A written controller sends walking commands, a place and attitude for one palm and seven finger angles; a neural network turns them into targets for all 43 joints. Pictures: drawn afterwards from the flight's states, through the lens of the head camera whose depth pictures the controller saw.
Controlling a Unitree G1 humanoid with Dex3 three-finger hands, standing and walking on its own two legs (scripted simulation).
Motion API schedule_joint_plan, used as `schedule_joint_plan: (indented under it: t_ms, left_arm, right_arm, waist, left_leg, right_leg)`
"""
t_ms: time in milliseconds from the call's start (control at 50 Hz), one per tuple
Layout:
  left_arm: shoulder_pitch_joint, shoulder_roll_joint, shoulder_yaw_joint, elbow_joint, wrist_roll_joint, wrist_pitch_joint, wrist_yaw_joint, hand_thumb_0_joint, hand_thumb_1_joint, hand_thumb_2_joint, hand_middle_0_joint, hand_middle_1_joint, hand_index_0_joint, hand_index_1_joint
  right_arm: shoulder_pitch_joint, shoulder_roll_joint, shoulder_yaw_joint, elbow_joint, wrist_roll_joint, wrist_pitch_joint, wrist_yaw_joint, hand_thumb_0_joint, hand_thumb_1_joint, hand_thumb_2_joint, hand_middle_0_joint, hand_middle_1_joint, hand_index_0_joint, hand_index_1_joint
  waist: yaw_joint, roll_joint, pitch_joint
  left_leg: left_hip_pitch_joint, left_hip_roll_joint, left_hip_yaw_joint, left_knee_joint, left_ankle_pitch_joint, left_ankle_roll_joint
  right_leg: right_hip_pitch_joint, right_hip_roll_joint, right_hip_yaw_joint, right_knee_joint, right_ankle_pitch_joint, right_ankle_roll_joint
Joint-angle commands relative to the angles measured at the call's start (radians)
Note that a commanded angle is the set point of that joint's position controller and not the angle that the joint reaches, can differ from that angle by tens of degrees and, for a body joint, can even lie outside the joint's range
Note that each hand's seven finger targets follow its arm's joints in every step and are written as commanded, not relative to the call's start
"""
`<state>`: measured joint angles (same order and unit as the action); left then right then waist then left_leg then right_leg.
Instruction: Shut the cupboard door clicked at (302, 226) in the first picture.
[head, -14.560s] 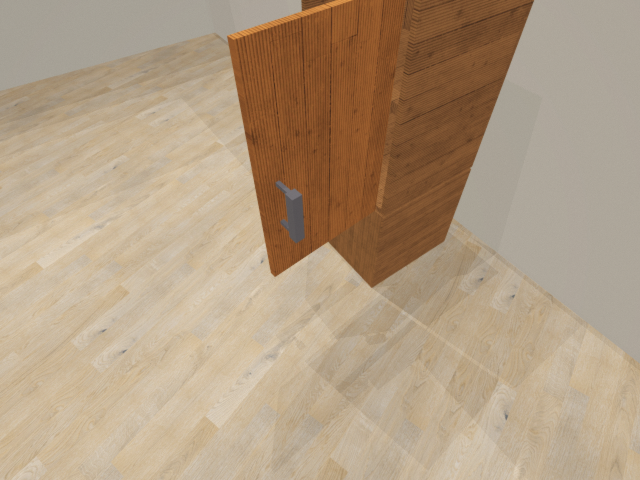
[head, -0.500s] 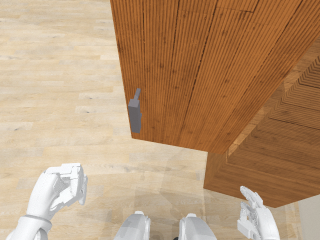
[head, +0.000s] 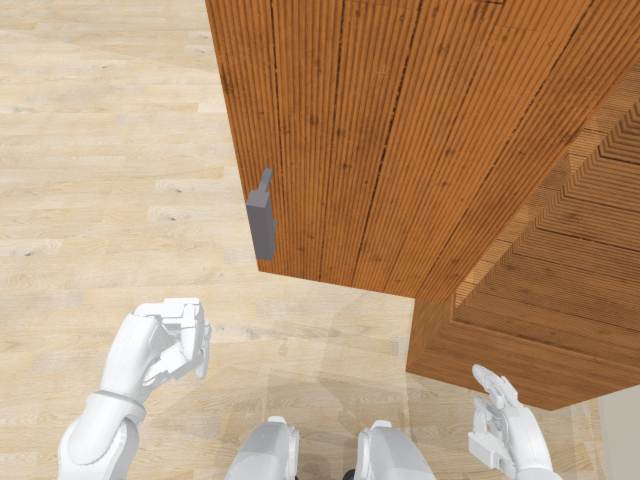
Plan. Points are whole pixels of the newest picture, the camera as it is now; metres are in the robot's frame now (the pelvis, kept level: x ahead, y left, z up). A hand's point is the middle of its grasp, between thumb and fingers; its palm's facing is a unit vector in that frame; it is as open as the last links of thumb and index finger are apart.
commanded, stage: bring the fist close to the handle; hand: left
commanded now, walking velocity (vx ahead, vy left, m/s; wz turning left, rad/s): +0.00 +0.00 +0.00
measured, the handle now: (266, 215) +0.46 +0.11 +0.02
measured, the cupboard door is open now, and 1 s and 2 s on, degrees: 95 95 83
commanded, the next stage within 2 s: push the door shut along its arc in 1.10 s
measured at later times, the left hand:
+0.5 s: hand (251, 308) +0.31 +0.11 +0.02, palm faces -0.16 -0.99 -0.01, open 3.1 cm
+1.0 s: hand (278, 285) +0.35 +0.08 +0.01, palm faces -0.14 -0.99 -0.03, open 3.1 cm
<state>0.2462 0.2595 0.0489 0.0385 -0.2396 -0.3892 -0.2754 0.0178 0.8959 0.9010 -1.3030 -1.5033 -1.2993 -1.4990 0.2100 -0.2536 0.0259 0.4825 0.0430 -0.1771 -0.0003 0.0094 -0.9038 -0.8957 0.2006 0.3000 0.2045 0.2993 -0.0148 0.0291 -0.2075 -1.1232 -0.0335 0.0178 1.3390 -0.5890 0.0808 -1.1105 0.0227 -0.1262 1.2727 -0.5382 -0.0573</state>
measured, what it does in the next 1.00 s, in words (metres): stands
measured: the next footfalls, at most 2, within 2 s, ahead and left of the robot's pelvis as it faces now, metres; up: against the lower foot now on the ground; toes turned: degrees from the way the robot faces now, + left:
none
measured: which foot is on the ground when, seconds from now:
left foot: down 0.00-1.00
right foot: down 0.00-1.00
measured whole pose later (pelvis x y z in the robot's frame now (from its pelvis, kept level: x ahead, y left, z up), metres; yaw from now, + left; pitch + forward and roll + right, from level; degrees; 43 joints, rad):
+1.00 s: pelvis +0.01 -0.01 +0.00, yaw +0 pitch +24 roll -1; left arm -0.17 0.15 -0.05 0.43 -0.11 -0.45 -0.03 0.02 0.90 0.90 -1.30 -1.50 -1.30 -1.50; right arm 0.24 -0.24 0.01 0.53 0.03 0.04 0.06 0.01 -0.91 -0.90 0.20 0.30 0.20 0.30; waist -0.05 0.03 -0.20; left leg -1.15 -0.03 0.05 1.32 -0.59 0.07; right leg -1.17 0.02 -0.09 1.29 -0.55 -0.07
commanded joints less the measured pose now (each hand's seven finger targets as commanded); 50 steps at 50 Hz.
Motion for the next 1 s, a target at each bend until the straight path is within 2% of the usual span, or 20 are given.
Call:
schedule_joint_plan:
  t_ms: [0,20,40,120,180,240,320,380,460,480,500,580,620,680,720,780,820,900,920,980]
  left_arm:
    - [-0.063,0.078,0.05,-0.205,-0.01,-0.048,0.032,0.0,0.9,0.9,-1.3,-1.5,-1.3,-1.5]
    - [-0.065,0.097,0.064,-0.173,0.001,-0.041,0.043,0.0,0.9,0.9,-1.3,-1.5,-1.3,-1.5]
    - [-0.105,0.062,0.025,-0.168,0.007,-0.042,0.044,0.0,0.9,0.9,-1.3,-1.5,-1.3,-1.5]
    - [-0.175,0.067,0.02,-0.131,0.021,-0.057,0.068,0.0,0.9,0.9,-1.3,-1.5,-1.3,-1.5]
    - [-0.247,0.041,-0.014,-0.136,0.035,-0.079,0.087,0.0,0.9,0.9,-1.3,-1.5,-1.3,-1.5]
    - [-0.275,0.038,-0.014,-0.095,0.046,-0.082,0.108,0.0,0.9,0.9,-1.3,-1.5,-1.3,-1.5]
    - [-0.328,0.025,-0.03,-0.068,0.061,-0.086,0.132,0.0,0.9,0.9,-1.3,-1.5,-1.3,-1.5]
    - [-0.372,0.003,-0.045,0.003,0.073,-0.077,0.144,0.0,0.9,0.9,-1.3,-1.5,-1.3,-1.5]
    - [-0.49,-0.031,-0.081,0.024,0.088,-0.087,0.164,0.0,0.9,0.9,-1.3,-1.5,-1.3,-1.5]
    - [-0.483,-0.013,-0.056,0.035,0.089,-0.091,0.174,0.0,0.9,0.9,-1.3,-1.5,-1.3,-1.5]
    - [-0.497,-0.043,-0.086,0.029,0.09,-0.095,0.179,0.0,0.9,0.9,-1.3,-1.5,-1.3,-1.5]
    - [-0.556,-0.077,-0.115,0.105,0.112,-0.092,0.207,0.0,0.9,0.9,-1.3,-1.5,-1.3,-1.5]
    - [-0.603,-0.046,-0.082,0.148,0.125,-0.093,0.227,0.0,0.9,0.9,-1.3,-1.5,-1.3,-1.5]
    - [-0.682,-0.071,-0.094,0.176,0.136,-0.11,0.252,0.0,0.9,0.9,-1.3,-1.5,-1.3,-1.5]
    - [-0.637,-0.035,-0.046,0.19,0.135,-0.113,0.265,0.0,0.9,0.9,-1.3,-1.5,-1.3,-1.5]
    - [-0.632,-0.066,-0.076,0.186,0.136,-0.117,0.259,0.0,0.9,0.9,-1.3,-1.5,-1.3,-1.5]
    - [-0.603,-0.047,-0.055,0.191,0.133,-0.114,0.258,0.0,0.9,0.9,-1.3,-1.5,-1.3,-1.5]
    - [-0.622,-0.079,-0.094,0.177,0.125,-0.125,0.242,0.0,0.9,0.9,-1.3,-1.5,-1.3,-1.5]
    - [-0.615,-0.054,-0.072,0.181,0.125,-0.128,0.241,0.0,0.9,0.9,-1.3,-1.5,-1.3,-1.5]
    - [-0.642,-0.065,-0.089,0.185,0.125,-0.145,0.236,0.0,0.9,0.9,-1.3,-1.5,-1.3,-1.5]
  right_arm:
    - [-0.012,-0.131,-0.069,-0.154,0.003,-0.027,-0.001,0.0,-0.9,-0.9,0.2,0.3,0.2,0.3]
    - [-0.007,-0.136,-0.068,-0.148,0.001,-0.018,-0.003,0.0,-0.9,-0.9,0.2,0.3,0.2,0.3]
    - [-0.012,-0.133,-0.065,-0.152,0.001,-0.015,-0.002,0.0,-0.9,-0.9,0.2,0.3,0.2,0.3]
    - [-0.01,-0.138,-0.065,-0.139,-0.001,0.0,-0.002,0.0,-0.9,-0.9,0.2,0.3,0.2,0.3]
    - [-0.011,-0.136,-0.067,-0.131,-0.004,0.006,0.004,0.0,-0.9,-0.9,0.2,0.3,0.2,0.3]
    - [-0.003,-0.135,-0.066,-0.12,-0.008,0.018,0.009,0.0,-0.9,-0.9,0.2,0.3,0.2,0.3]
    - [-0.005,-0.136,-0.068,-0.111,-0.01,0.041,0.018,0.0,-0.9,-0.9,0.2,0.3,0.2,0.3]
    - [-0.005,-0.132,-0.068,-0.11,-0.008,0.062,0.021,0.0,-0.9,-0.9,0.2,0.3,0.2,0.3]
    - [0.003,-0.133,-0.069,-0.098,-0.013,0.079,0.024,0.0,-0.9,-0.9,0.2,0.3,0.2,0.3]
    - [0.002,-0.135,-0.072,-0.095,-0.012,0.083,0.025,0.0,-0.9,-0.9,0.2,0.3,0.2,0.3]
    - [0.001,-0.134,-0.072,-0.095,-0.014,0.086,0.029,0.0,-0.9,-0.9,0.2,0.3,0.2,0.3]
    - [0.013,-0.132,-0.073,-0.084,-0.017,0.111,0.037,0.0,-0.9,-0.9,0.2,0.3,0.2,0.3]
    - [0.02,-0.137,-0.074,-0.073,-0.021,0.122,0.036,0.0,-0.9,-0.9,0.2,0.3,0.2,0.3]
    - [0.016,-0.132,-0.075,-0.068,-0.024,0.134,0.042,0.0,-0.9,-0.9,0.2,0.3,0.2,0.3]
    - [0.022,-0.136,-0.078,-0.073,-0.027,0.145,0.045,0.0,-0.9,-0.9,0.2,0.3,0.2,0.3]
    - [0.021,-0.127,-0.078,-0.08,-0.022,0.163,0.052,0.0,-0.9,-0.9,0.2,0.3,0.2,0.3]
    - [0.03,-0.128,-0.078,-0.081,-0.023,0.171,0.052,0.0,-0.9,-0.9,0.2,0.3,0.2,0.3]
    - [0.024,-0.121,-0.079,-0.08,-0.016,0.178,0.049,0.0,-0.9,-0.9,0.2,0.3,0.2,0.3]
    - [0.026,-0.126,-0.08,-0.076,-0.016,0.178,0.045,0.0,-0.9,-0.9,0.2,0.3,0.2,0.3]
    - [0.021,-0.124,-0.079,-0.068,-0.017,0.176,0.042,0.0,-0.9,-0.9,0.2,0.3,0.2,0.3]
  waist:
    - [0.004,0.027,-0.306]
    - [0.0,-0.001,-0.293]
    - [-0.015,-0.011,-0.283]
    - [-0.022,-0.022,-0.259]
    - [-0.025,0.03,-0.288]
    - [-0.026,0.0,-0.319]
    - [-0.023,0.019,-0.336]
    - [-0.036,-0.027,-0.304]
    - [-0.045,0.0,-0.334]
    - [-0.032,0.01,-0.347]
    - [-0.041,0.018,-0.366]
    - [-0.055,-0.005,-0.347]
    - [-0.055,-0.029,-0.337]
    - [-0.06,-0.015,-0.364]
    - [-0.034,-0.009,-0.407]
    - [-0.037,-0.01,-0.423]
    - [-0.032,-0.037,-0.426]
    - [-0.055,-0.06,-0.381]
    - [-0.049,-0.061,-0.376]
    - [-0.058,-0.045,-0.358]
  left_leg:
    - [0.204,0.025,-0.108,-0.225,0.289,-0.062]
    - [0.182,0.026,-0.109,-0.22,0.289,-0.059]
    - [0.17,0.026,-0.105,-0.214,0.275,-0.056]
    - [0.146,0.026,-0.103,-0.208,0.232,-0.051]
    - [0.195,0.028,-0.114,-0.214,0.242,-0.058]
    - [0.185,0.027,-0.107,-0.203,0.273,-0.055]
    - [0.198,0.026,-0.108,-0.201,0.29,-0.057]
    - [0.164,0.025,-0.096,-0.195,0.253,-0.052]
    - [0.195,0.026,-0.107,-0.192,0.268,-0.054]
    - [0.21,0.027,-0.108,-0.194,0.275,-0.058]
    - [0.235,0.029,-0.113,-0.193,0.296,-0.06]
    - [0.231,0.033,-0.118,-0.19,0.306,-0.061]
    - [0.199,0.03,-0.116,-0.183,0.292,-0.059]
    - [0.204,0.029,-0.112,-0.176,0.284,-0.059]
    - [0.213,0.026,-0.106,-0.18,0.322,-0.062]
    - [0.22,0.027,-0.096,-0.181,0.343,-0.06]
    - [0.204,0.026,-0.094,-0.184,0.357,-0.058]
    - [0.162,0.025,-0.08,-0.182,0.294,-0.048]
    - [0.16,0.026,-0.085,-0.183,0.296,-0.048]
    - [0.157,0.025,-0.082,-0.18,0.271,-0.047]
  right_leg:
    - [0.24,-0.005,0.108,-0.166,0.191,0.018]
    - [0.244,-0.002,0.11,-0.168,0.195,0.016]
    - [0.239,-0.005,0.112,-0.168,0.189,0.02]
    - [0.221,-0.008,0.122,-0.18,0.146,0.018]
    - [0.183,-0.011,0.113,-0.162,0.149,0.015]
    - [0.212,-0.012,0.117,-0.156,0.185,0.016]
    - [0.202,-0.015,0.119,-0.148,0.198,0.014]
    - [0.207,-0.017,0.128,-0.162,0.181,0.02]
    - [0.182,-0.019,0.121,-0.148,0.189,0.018]
    - [0.178,-0.019,0.122,-0.146,0.19,0.016]
    - [0.166,-0.02,0.115,-0.14,0.205,0.017]
    - [0.142,-0.02,0.11,-0.132,0.215,0.018]
    - [0.15,-0.019,0.116,-0.131,0.209,0.016]
    - [0.142,-0.022,0.122,-0.125,0.205,0.018]
    - [0.179,-0.02,0.125,-0.118,0.24,0.015]
    - [0.208,-0.022,0.133,-0.123,0.277,0.019]
    - [0.244,-0.019,0.137,-0.126,0.304,0.02]
    - [0.255,-0.024,0.152,-0.155,0.273,0.028]
    - [0.254,-0.022,0.151,-0.152,0.27,0.023]
    - [0.234,-0.025,0.154,-0.158,0.246,0.025]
